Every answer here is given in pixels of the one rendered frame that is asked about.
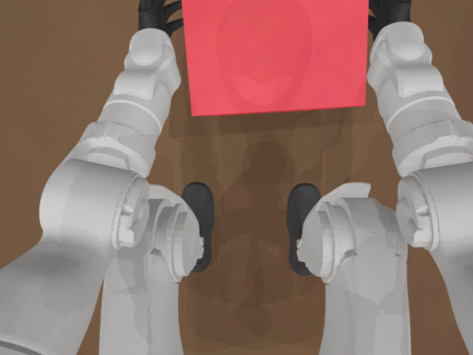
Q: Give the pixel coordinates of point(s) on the left robot forearm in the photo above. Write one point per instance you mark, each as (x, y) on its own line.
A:
(126, 132)

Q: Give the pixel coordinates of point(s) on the robot left foot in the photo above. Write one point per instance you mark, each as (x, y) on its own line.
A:
(199, 198)

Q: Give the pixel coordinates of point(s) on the robot right upper arm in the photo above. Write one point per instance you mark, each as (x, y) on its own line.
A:
(435, 211)

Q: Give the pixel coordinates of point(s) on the left robot shin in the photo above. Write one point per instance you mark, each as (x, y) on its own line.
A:
(161, 192)

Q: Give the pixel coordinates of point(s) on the robot right hand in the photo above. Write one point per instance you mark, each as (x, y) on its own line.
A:
(387, 12)

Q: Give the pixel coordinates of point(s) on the right robot forearm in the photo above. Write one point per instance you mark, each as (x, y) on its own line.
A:
(418, 112)

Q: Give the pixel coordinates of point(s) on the robot left hand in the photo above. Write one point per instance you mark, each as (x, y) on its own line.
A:
(153, 14)

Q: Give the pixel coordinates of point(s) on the carton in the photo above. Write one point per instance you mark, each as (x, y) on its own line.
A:
(264, 56)

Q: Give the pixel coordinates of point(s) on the robot left upper arm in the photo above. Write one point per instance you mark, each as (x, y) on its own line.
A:
(48, 295)

